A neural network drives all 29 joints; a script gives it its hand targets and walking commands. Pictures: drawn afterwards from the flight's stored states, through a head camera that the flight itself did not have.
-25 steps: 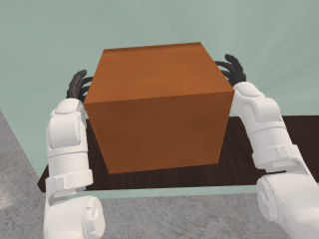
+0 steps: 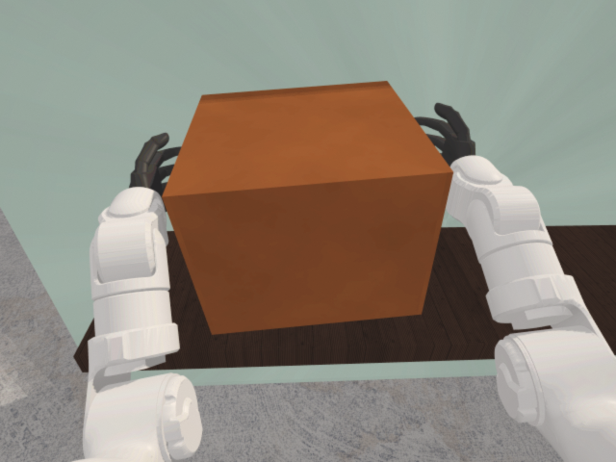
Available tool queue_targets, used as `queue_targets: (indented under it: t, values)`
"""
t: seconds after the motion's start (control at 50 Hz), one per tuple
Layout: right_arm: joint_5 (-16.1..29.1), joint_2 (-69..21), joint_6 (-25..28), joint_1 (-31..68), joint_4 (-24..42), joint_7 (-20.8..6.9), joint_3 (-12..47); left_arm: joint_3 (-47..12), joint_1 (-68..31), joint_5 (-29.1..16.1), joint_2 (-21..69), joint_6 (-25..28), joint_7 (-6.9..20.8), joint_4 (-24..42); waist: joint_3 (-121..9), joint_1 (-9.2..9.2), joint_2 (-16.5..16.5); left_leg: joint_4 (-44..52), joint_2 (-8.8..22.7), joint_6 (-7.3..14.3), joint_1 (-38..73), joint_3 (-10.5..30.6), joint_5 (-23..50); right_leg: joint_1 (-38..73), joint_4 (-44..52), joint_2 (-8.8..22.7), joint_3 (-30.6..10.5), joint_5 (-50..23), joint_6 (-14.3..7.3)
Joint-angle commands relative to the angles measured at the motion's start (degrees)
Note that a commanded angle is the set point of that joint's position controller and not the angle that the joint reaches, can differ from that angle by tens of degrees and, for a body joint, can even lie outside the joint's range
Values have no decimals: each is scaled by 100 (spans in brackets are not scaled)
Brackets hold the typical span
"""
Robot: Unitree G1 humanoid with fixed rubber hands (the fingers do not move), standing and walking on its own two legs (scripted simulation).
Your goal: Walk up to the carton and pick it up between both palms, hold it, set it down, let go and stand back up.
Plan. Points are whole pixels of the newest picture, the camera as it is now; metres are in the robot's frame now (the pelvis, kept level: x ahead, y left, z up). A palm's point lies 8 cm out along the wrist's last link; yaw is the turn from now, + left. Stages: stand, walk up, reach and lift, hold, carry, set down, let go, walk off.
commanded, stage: set down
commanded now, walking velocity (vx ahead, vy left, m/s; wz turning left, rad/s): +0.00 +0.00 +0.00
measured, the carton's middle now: (305, 198) +0.42 +0.00 +0.19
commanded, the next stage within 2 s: none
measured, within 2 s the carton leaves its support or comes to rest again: neither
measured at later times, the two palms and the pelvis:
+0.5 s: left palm (148, 199) +0.38 +0.20 +0.23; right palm (435, 185) +0.39 -0.17 +0.23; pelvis +0.01 +0.00 +0.00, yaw +1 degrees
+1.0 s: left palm (163, 211) +0.40 +0.19 +0.19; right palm (429, 189) +0.42 -0.17 +0.21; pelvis +0.02 +0.00 +0.00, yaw +1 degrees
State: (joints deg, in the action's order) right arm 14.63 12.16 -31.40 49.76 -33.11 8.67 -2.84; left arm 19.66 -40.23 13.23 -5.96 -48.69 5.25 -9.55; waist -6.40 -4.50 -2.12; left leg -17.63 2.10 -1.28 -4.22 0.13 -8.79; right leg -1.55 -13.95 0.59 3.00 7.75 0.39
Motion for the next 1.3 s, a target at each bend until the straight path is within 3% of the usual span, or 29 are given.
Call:
queue_targets:
  t: [0.0, 0.14, 0.22, 0.3, 0.42, 0.52, 0.68, 0.8, 1.04, 1.14, 1.22, 1.28]
  values:
    - [937, -3015, 242, 3826, 1673, -940, 1552, -2140, -4057, -1120, 2352, 466, 879, 987, -1722, 19, 280, 85, -515, -45, 260, -116, 1374, 840, -39, -375, -198, -1085, 56]
    - [389, -2952, 859, 3995, 1651, -1019, 1220, -1985, -4146, -911, 2261, 891, 935, 766, -1695, 34, 336, 136, -493, -33, 533, -167, 1251, 650, 0, -353, -1, -724, 48]
    - [-267, -2751, 1424, 3773, 1023, -1158, 703, -1700, -3891, -559, 2213, 1216, 1014, 67, -1029, -8, 396, 376, -431, -1, 503, -209, 623, 532, 109, -285, 153, -72, 14]
    - [-810, -2621, 1943, 3643, 592, -1249, 297, -1394, -3617, -266, 2210, 1442, 1096, -488, -530, 20, 228, 552, -393, 98, 360, -293, 98, 552, 156, -233, 267, 340, 48]
    - [-1038, -2575, 2642, 3685, 801, -1214, 383, -1695, -3492, -292, 2398, 1806, 965, -445, -1038, 31, 228, 195, -406, -25, 887, -375, 1185, 599, 81, -272, 438, -238, 78]
    - [-933, -2589, 3054, 3749, 1167, -1153, 768, -2176, -3440, -533, 2526, 2124, 755, -117, -1712, 52, 286, -159, -426, -160, 1288, -341, 2245, 762, -87, -320, 503, -1231, 121]
    - [-691, -2626, 3142, 3440, 1143, -1108, 1134, -2483, -3294, -693, 2487, 2317, 554, 197, -1989, 85, 387, -327, -462, -257, 1232, -271, 2716, 919, -238, -305, 424, -2057, 175]
    - [-706, -2707, 3064, 3430, 961, -1134, 1152, -2223, -3240, -631, 2406, 2318, 565, -26, -1824, 255, 176, -161, -486, -143, 816, -300, 2284, 1105, -284, -264, 362, -2187, 241]
    - [-1214, -2518, 3190, 3464, 90, -1301, 258, -1989, -3682, -552, 2510, 2579, 524, -798, -1638, 141, 316, -18, -403, -266, 907, -337, 1819, 562, -117, -250, 476, -1330, 191]
    - [-1459, -2489, 3347, 3581, -355, -1415, -7, -1857, -3744, -462, 2541, 2821, 394, -1368, -1601, 255, 322, 0, -367, -258, 973, -368, 1786, 393, -72, -254, 503, -1172, 166]
    - [-1538, -2606, 3544, 3753, -441, -1493, -54, -1933, -4035, -539, 2657, 3076, 291, -1321, -2066, 361, 335, -69, -343, -304, 1033, -389, 2158, 430, -149, -284, 532, -1454, 173]
    - [-1644, -2632, 3566, 3751, -701, -1530, -127, -1738, -3993, -462, 2593, 3161, 260, -1703, -1884, 433, 198, -8, -361, -213, 862, -423, 1957, 485, -117, -232, 466, -1472, 202]
